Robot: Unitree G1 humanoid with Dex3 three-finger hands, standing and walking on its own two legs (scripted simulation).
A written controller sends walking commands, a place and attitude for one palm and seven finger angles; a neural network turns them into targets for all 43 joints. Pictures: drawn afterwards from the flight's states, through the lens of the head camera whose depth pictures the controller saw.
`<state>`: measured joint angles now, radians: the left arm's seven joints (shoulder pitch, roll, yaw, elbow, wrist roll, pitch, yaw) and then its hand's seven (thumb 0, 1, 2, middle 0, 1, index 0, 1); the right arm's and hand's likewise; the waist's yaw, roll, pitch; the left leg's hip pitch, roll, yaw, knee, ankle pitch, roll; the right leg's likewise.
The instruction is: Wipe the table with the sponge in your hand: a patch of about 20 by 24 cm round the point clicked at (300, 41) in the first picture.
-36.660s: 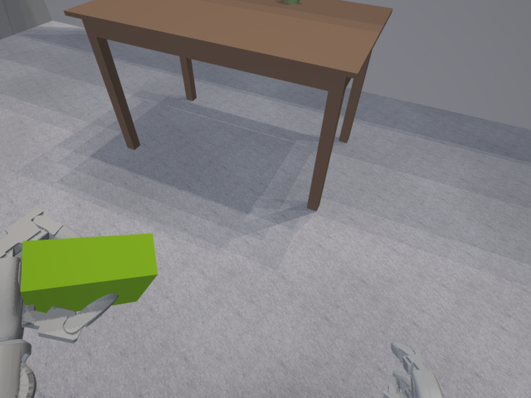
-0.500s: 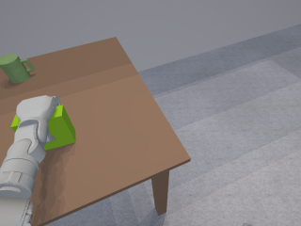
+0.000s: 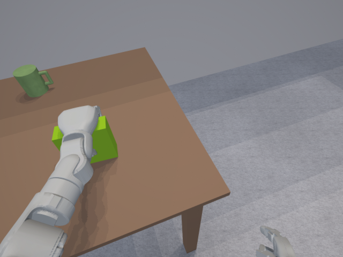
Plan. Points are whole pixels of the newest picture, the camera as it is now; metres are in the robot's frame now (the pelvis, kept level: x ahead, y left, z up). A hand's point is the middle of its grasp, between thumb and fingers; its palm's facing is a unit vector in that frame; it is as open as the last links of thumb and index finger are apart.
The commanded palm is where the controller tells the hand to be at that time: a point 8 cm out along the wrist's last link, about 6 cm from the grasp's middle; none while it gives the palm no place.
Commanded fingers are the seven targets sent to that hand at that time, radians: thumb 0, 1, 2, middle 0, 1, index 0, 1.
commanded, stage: wipe back along the middle lane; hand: left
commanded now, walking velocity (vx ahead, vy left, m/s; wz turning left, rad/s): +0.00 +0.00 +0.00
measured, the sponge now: (90, 147) +0.37 +0.27 +0.03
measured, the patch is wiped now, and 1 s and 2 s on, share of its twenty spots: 0.55 0.70 0.75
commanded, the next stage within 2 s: slide across to the third lane in 1.66 s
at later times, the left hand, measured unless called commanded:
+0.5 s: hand (95, 142) +0.35 +0.23 +0.07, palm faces +0.00 -0.04 -1.00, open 9.5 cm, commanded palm +0.31 +0.22 +0.11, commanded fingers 0.00 0.10 1.30 -1.20 -1.60 -1.20 -1.60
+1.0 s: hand (101, 159) +0.31 +0.20 +0.07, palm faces +0.06 -0.09 -0.99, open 9.4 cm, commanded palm +0.26 +0.19 +0.11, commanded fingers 0.00 0.10 1.30 -1.20 -1.60 -1.20 -1.60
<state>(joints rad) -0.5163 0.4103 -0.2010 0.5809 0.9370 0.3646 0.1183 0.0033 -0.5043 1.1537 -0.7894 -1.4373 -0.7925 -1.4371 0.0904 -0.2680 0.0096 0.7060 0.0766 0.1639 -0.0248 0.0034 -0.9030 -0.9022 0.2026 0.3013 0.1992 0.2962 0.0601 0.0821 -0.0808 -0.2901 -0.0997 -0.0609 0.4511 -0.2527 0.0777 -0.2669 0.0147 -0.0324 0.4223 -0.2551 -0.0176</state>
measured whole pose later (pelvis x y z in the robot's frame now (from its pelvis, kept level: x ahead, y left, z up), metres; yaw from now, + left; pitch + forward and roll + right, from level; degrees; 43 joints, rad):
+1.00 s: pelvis +0.00 -0.02 +0.00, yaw -3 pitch +2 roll +0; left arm -0.09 0.35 -0.24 0.05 0.95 0.60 0.13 0.04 -0.44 1.10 -0.70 -1.50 -0.76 -1.44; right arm 0.01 -0.27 0.04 0.63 0.09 0.19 0.02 0.01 -0.90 -0.90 0.20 0.30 0.20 0.30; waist 0.07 0.10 -0.09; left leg -0.21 -0.07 -0.01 0.47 -0.29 0.06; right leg -0.22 0.05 0.01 0.47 -0.29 -0.04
